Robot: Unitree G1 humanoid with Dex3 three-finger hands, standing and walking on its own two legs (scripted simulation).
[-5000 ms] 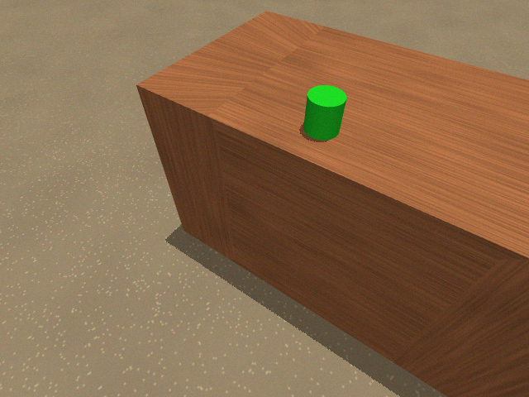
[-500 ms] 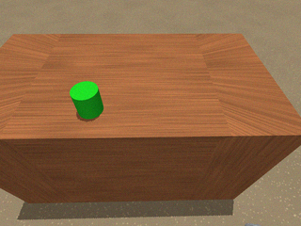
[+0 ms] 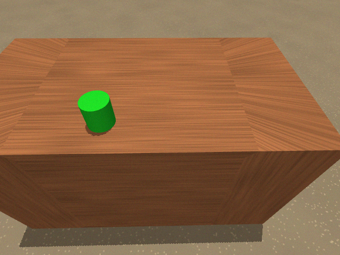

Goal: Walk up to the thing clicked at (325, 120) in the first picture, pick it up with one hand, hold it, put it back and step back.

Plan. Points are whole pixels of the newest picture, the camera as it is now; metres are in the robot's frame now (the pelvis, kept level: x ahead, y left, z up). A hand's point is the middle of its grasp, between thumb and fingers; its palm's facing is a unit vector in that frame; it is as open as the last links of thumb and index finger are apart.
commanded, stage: stand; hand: left
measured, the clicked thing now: (98, 111) +0.51 +0.23 +0.01
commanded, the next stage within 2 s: rise first in 1.66 s
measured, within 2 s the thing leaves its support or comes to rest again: neither
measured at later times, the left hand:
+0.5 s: hand out of the picture +0.09 +0.25 -0.15, palm faces -0.03 -0.94 -0.35, open 7.4 cm
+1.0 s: hand out of the picture +0.08 +0.26 -0.15, palm faces -0.02 -0.94 -0.35, open 7.4 cm
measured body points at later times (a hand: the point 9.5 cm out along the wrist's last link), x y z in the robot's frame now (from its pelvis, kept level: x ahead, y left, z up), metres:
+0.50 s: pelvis +0.01 +0.00 +0.00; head +0.03 +0.00 +0.45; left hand +0.09 +0.30 -0.13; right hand +0.09 -0.30 -0.13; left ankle +0.00 +0.14 -0.75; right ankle +0.01 -0.12 -0.75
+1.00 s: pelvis +0.01 +0.00 +0.00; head +0.02 +0.00 +0.45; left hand +0.09 +0.30 -0.13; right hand +0.09 -0.30 -0.13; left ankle +0.00 +0.14 -0.75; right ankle +0.01 -0.12 -0.75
